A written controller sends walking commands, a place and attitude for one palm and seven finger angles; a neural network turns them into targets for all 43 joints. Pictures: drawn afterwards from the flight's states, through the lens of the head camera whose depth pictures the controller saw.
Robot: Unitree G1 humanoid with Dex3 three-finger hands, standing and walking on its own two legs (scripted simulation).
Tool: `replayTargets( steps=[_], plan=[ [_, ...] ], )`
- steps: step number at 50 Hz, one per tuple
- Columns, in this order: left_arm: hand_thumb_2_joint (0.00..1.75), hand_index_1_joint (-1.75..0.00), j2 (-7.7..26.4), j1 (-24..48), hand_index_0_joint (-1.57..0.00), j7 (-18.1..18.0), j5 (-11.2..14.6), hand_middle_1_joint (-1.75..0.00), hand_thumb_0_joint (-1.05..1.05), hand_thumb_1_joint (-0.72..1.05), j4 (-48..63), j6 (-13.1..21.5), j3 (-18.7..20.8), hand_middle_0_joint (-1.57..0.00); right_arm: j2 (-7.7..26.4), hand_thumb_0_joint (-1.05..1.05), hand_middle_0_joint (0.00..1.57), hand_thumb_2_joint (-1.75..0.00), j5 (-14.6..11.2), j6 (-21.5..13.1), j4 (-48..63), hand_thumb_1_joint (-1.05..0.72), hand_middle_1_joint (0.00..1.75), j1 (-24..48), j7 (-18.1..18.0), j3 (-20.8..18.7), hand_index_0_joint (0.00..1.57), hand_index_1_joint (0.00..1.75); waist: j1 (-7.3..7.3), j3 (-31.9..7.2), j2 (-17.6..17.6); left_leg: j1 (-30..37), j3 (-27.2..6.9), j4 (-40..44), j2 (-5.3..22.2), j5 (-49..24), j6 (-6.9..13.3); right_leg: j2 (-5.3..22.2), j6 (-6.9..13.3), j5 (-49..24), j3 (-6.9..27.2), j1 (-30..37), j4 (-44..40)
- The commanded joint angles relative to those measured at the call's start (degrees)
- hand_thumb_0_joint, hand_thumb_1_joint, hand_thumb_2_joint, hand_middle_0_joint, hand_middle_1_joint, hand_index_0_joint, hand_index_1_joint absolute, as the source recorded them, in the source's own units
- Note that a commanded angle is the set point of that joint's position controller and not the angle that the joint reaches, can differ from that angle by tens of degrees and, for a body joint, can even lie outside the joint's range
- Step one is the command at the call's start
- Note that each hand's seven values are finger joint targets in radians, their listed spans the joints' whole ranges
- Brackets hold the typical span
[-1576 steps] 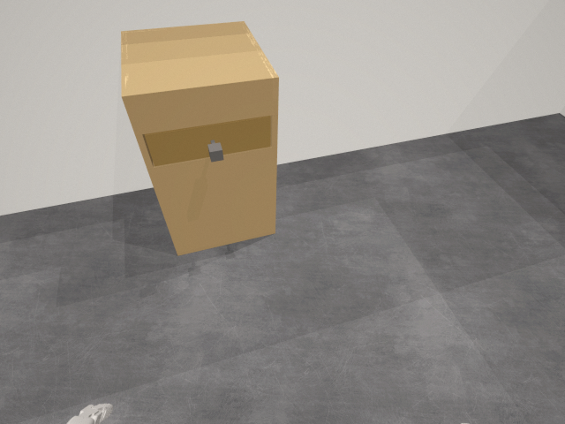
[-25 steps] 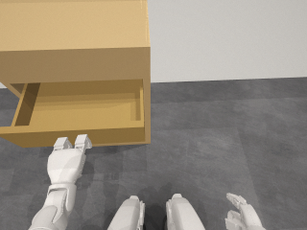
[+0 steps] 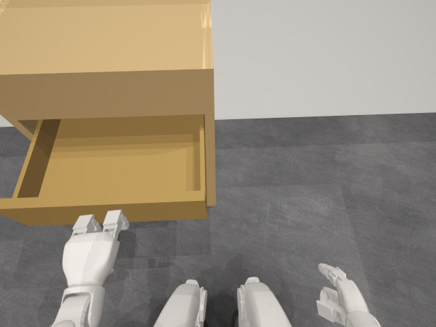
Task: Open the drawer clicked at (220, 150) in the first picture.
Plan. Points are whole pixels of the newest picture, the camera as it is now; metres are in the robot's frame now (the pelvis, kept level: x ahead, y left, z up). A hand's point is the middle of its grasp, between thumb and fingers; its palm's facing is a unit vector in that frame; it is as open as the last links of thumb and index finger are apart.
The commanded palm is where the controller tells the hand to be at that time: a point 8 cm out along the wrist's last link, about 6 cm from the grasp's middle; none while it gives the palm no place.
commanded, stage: pull the drawer open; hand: left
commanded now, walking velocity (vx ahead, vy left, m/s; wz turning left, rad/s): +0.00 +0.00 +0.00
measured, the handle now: (106, 233) +0.28 +0.24 -0.07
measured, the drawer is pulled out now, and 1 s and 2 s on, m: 0.19 0.28 0.30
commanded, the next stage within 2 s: open the thumb to release the handle in 1.52 s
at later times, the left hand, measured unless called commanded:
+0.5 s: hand (103, 281) +0.20 +0.23 -0.09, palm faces -0.14 -0.12 -0.98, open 7.7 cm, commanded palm +0.17 +0.23 -0.03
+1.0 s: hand (99, 308) +0.16 +0.23 -0.09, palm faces -0.17 -0.13 -0.98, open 7.7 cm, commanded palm +0.12 +0.24 -0.03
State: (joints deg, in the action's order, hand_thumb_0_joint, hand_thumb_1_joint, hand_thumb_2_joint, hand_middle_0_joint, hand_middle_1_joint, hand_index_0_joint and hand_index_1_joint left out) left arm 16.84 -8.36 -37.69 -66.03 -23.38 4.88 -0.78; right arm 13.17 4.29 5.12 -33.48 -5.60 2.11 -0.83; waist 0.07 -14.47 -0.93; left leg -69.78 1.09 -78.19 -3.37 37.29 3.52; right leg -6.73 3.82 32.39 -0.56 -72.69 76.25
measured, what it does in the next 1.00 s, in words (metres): stands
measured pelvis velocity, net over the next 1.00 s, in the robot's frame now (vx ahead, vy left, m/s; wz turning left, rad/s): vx -0.01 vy -0.01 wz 0.02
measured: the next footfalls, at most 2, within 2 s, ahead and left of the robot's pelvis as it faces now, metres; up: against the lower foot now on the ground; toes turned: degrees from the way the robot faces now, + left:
none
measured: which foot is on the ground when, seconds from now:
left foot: down 0.00-1.00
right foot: down 0.00-1.00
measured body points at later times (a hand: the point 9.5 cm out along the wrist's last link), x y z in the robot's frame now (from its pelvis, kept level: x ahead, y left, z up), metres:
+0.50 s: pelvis +0.00 +0.00 -0.01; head +0.13 -0.01 +0.43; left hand +0.20 +0.23 -0.03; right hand +0.21 -0.22 -0.13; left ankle -0.01 +0.08 -0.60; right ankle +0.02 -0.08 -0.60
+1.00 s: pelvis -0.01 -0.01 -0.02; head +0.11 -0.03 +0.41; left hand +0.16 +0.23 -0.03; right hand +0.22 -0.22 -0.14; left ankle -0.01 +0.08 -0.60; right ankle +0.02 -0.08 -0.60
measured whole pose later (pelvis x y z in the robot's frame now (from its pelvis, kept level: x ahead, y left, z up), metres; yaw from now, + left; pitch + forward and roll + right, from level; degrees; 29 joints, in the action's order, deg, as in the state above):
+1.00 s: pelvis -0.01 -0.01 -0.02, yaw +1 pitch +29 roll +1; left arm 16.9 -24.7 -36.2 -66.0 -13.1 14.3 2.7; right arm 12.3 5.8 3.8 -32.0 -3.0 1.6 0.3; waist 2.5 -15.3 -0.3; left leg -72.8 1.5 -82.9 -3.5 38.8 2.4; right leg -6.6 5.1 34.2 -1.0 -76.5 82.2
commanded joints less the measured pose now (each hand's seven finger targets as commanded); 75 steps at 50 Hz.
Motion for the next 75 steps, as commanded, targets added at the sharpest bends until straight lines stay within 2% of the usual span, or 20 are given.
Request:
replayTargets(
  steps=[1,10,15,18,23,25,26,33,39,43,45,48,49,56,60,63,64,71,72,75],
  plan=[
    [0.9,-1.35,7.9,-9.2,-0.4,-3.0,0.7,-1.35,0.0,0.9,9.9,0.7,4.9,-0.4,6.8,0.0,0.2,-0.9,-0.2,-2.3,7.7,-0.9,0.3,0.7,-0.7,-2.7,0.2,0.3,3.69,-21.0,-1.5,15.7,-4.1,9.8,1.4,-28.5,-2.0,2.9,0.9,-25.5,2.8,18.3,-7.6],
    [0.9,-1.35,8.2,-13.9,-0.4,-3.4,-0.3,-1.35,0.0,0.9,12.6,2.3,5.8,-0.4,6.5,0.0,0.2,-0.9,0.3,-2.8,8.4,-0.9,0.3,1.8,-0.8,-2.2,0.2,0.3,4.24,-21.1,-2.9,15.9,-4.2,9.2,1.2,-29.3,-2.2,2.9,1.1,-26.0,3.4,16.9,-6.5],
    [0.9,-1.35,7.8,-16.6,-0.4,-3.3,-0.1,-1.35,0.0,0.9,14.5,3.3,5.6,-0.4,6.3,0.0,0.2,-0.9,0.6,-3.1,8.8,-0.9,0.3,2.2,-0.8,-2.0,0.2,0.3,4.36,-22.2,-2.6,16.3,-4.2,8.6,1.2,-30.5,-2.2,3.1,0.9,-26.9,3.2,16.9,-5.9],
    [0.9,-1.35,8.1,-17.7,-0.4,-3.2,0.1,-1.35,0.0,0.9,15.2,3.9,6.1,-0.4,6.2,0.0,0.2,-0.9,0.7,-3.2,8.8,-0.9,0.3,2.5,-0.9,-2.0,0.2,0.3,4.27,-20.8,-0.9,14.8,-3.8,8.1,1.0,-28.0,-2.0,3.1,1.0,-27.4,4.3,17.7,-6.6],
    [0.9,-1.35,8.2,-19.3,-0.4,-3.2,-0.4,-1.35,0.0,0.9,16.0,5.1,6.3,-0.4,5.9,0.0,0.2,-0.9,0.8,-3.4,9.2,-0.9,0.3,3.1,-0.9,-1.8,0.2,0.3,4.8,-20.2,-2.4,14.7,-3.9,7.9,0.9,-27.3,-2.1,3.1,1.1,-25.1,3.9,16.0,-6.0],
    [0.9,-1.35,9.4,-21.5,-0.4,-3.4,-0.5,-1.35,0.0,0.9,16.1,5.9,7.9,-0.4,5.7,0.0,0.2,-0.9,1.0,-3.5,9.4,-0.9,0.3,2.9,-1.0,-1.5,0.2,0.3,5.31,-21.7,-1.8,14.6,-3.9,7.5,0.8,-28.7,-2.2,2.9,1.1,-26.3,4.1,16.4,-5.1],
    [0.9,-1.35,8.2,-22.5,-0.4,-3.1,0.0,-1.35,0.0,0.9,16.2,5.9,6.9,-0.4,5.7,0.0,0.2,-0.9,1.0,-3.5,9.5,-0.9,0.3,3.0,-1.0,-1.5,0.2,0.3,5.12,-20.9,-1.3,14.3,-3.8,7.5,0.8,-28.2,-2.1,3.0,1.1,-27.1,4.1,16.9,-5.6],
    [0.9,-1.35,9.3,-25.2,-0.4,-2.7,0.3,-1.35,0.0,0.9,17.8,7.3,8.4,-0.4,5.2,0.0,0.2,-0.9,1.1,-3.7,9.8,-0.9,0.3,3.6,-0.9,-1.3,0.2,0.3,5.56,-20.0,-1.0,12.5,-3.5,6.9,0.5,-26.1,-2.0,3.1,1.1,-26.7,4.9,17.1,-5.5],
    [0.9,-1.35,10.5,-26.2,-0.4,-2.6,0.2,-1.35,0.0,0.9,19.1,9.0,9.7,-0.4,4.8,0.0,0.2,-0.9,1.3,-3.8,10.0,-0.9,0.3,4.7,-1.0,-1.1,0.2,0.3,6.08,-19.9,-2.6,11.6,-3.4,6.2,0.4,-25.2,-1.9,3.1,1.3,-24.6,4.5,15.6,-4.4],
    [0.9,-1.35,10.3,-26.9,-0.4,-2.4,0.2,-1.35,0.0,0.9,19.5,9.6,9.5,-0.4,4.7,0.0,0.2,-0.9,1.3,-3.7,9.8,-0.9,0.3,4.9,-0.9,-1.2,0.2,0.3,5.75,-18.9,-1.3,10.2,-3.2,5.5,0.2,-22.6,-1.9,3.2,1.0,-23.4,5.7,15.2,-5.0],
    [0.9,-1.35,10.8,-28.1,-0.4,-2.3,0.1,-1.35,0.0,0.9,19.7,10.2,10.2,-0.4,4.5,0.0,0.2,-0.9,1.2,-3.7,9.9,-0.9,0.3,5.3,-1.0,-1.1,0.2,0.3,6.33,-19.4,-2.3,10.2,-3.2,5.6,0.1,-22.5,-2.0,3.1,1.1,-22.0,5.5,14.7,-4.4],
    [0.9,-1.35,10.4,-28.2,-0.4,-2.1,0.6,-1.35,0.0,0.9,20.0,10.1,10.0,-0.4,4.4,0.0,0.2,-0.9,1.2,-3.6,9.9,-0.9,0.3,5.6,-1.1,-1.3,0.2,0.3,5.99,-18.4,-0.5,8.6,-3.0,5.1,0.1,-20.1,-1.8,3.4,0.8,-20.8,6.1,15.0,-5.3],
    [0.9,-1.35,11.7,-27.6,-0.4,-2.2,0.8,-1.35,0.0,0.9,20.0,10.5,11.7,-0.4,4.1,0.0,0.2,-0.9,1.2,-3.6,9.9,-0.9,0.3,6.0,-1.3,-1.2,0.2,0.3,6.33,-18.6,-0.8,7.8,-3.2,5.0,0.1,-20.6,-1.7,3.3,1.1,-21.4,6.1,15.6,-4.8],
    [0.9,-1.35,11.6,-29.2,-0.4,-2.0,0.9,-1.35,0.0,0.9,20.9,11.3,11.3,-0.4,4.1,0.0,0.2,-0.9,1.1,-3.6,9.8,-0.9,0.3,6.3,-1.4,-1.4,0.2,0.3,6.64,-18.5,-2.0,7.5,-3.0,4.6,-0.1,-19.2,-1.8,3.4,1.0,-19.4,6.5,14.5,-4.7],
    [0.9,-1.35,11.4,-30.2,-0.4,-1.8,1.1,-1.35,0.0,0.9,20.7,11.4,11.5,-0.4,3.8,0.0,0.2,-0.9,1.0,-3.6,9.8,-0.9,0.3,6.6,-1.6,-1.3,0.2,0.3,6.85,-18.6,-0.9,7.1,-3.0,4.7,-0.1,-18.4,-1.7,3.4,0.9,-17.6,6.4,14.2,-4.9],
    [0.9,-1.35,11.0,-29.3,-0.4,-1.6,1.4,-1.35,0.0,0.9,21.0,11.1,10.8,-0.4,3.9,0.0,0.2,-0.9,1.0,-3.6,9.8,-0.9,0.3,6.8,-1.8,-1.4,0.2,0.3,6.2,-17.5,-0.5,5.8,-2.9,4.2,-0.1,-16.1,-1.6,3.9,0.6,-16.0,7.3,14.0,-6.0],
    [0.9,-1.35,12.2,-28.7,-0.4,-1.7,1.6,-1.35,0.0,0.9,20.9,11.3,12.5,-0.4,3.7,0.0,0.2,-0.9,0.8,-3.6,9.7,-0.9,0.3,7.1,-2.0,-1.5,0.2,0.3,6.53,-17.1,-0.6,5.5,-3.2,4.4,0.0,-16.4,-1.5,3.6,1.0,-15.4,7.0,14.0,-5.5],
    [0.9,-1.35,11.9,-32.1,-0.4,-1.5,1.7,-1.35,0.0,0.9,21.3,12.0,12.0,-0.4,3.5,0.0,0.2,-0.9,0.9,-3.7,9.6,-0.9,0.3,7.0,-2.0,-1.5,0.2,0.3,7.3,-18.5,-1.1,5.5,-3.0,4.1,-0.2,-17.2,-1.7,3.6,0.9,-17.3,7.5,15.0,-5.0],
    [0.9,-1.35,11.4,-31.8,-0.4,-1.3,1.6,-1.35,0.0,0.9,21.3,12.1,11.3,-0.4,3.5,0.0,0.2,-0.9,0.8,-3.7,9.4,-0.9,0.3,7.0,-1.9,-1.4,0.2,0.3,6.88,-18.7,-0.6,6.0,-2.9,4.0,-0.2,-17.1,-1.7,3.8,0.6,-17.8,7.7,14.4,-5.2],
    [0.9,-1.35,11.8,-33.1,-0.4,-1.4,1.5,-1.35,0.0,0.9,22.2,12.5,11.7,-0.4,3.4,0.0,0.2,-0.9,0.9,-3.7,9.5,-0.9,0.3,7.1,-1.8,-1.4,0.2,0.3,7.69,-19.6,-2.5,7.3,-3.0,4.7,-0.3,-18.8,-1.9,3.5,1.0,-17.9,6.6,14.2,-4.3]
  ],
)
